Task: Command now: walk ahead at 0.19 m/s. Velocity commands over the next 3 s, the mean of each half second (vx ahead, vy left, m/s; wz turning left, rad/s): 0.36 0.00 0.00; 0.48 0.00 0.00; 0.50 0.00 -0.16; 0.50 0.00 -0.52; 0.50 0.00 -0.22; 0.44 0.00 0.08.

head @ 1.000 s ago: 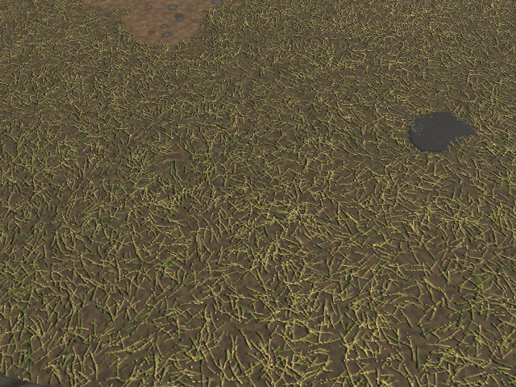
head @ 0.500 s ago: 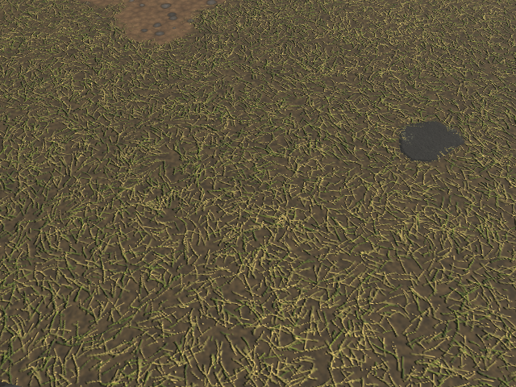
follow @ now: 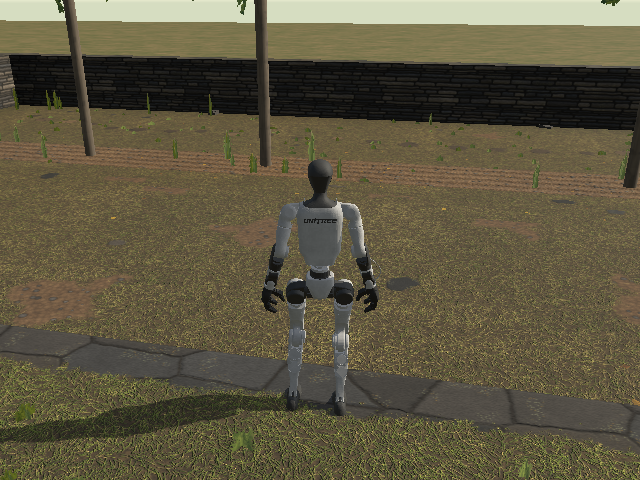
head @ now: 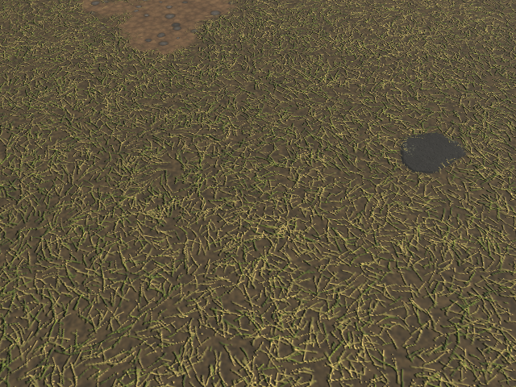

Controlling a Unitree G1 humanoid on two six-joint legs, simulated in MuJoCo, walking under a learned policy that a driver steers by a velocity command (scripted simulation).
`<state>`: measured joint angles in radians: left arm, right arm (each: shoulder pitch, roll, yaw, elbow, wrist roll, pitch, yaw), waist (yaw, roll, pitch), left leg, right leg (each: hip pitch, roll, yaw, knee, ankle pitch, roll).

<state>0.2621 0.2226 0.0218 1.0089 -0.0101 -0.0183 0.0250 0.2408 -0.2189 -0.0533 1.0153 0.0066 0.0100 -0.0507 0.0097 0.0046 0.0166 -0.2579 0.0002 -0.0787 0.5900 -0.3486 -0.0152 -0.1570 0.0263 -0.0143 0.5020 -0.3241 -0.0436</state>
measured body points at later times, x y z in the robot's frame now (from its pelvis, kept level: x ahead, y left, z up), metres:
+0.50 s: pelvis +0.16 +0.06 +0.01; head +0.18 +0.07 +0.46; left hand +0.33 +0.31 -0.11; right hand +0.10 -0.18 -0.13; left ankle +0.06 +0.15 -0.74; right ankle +0.31 -0.11 -0.67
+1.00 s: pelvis +0.46 +0.00 +0.01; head +0.47 +0.00 +0.46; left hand +0.46 +0.26 -0.13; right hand +0.60 -0.27 -0.11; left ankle +0.60 +0.18 -0.66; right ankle +0.44 -0.08 -0.74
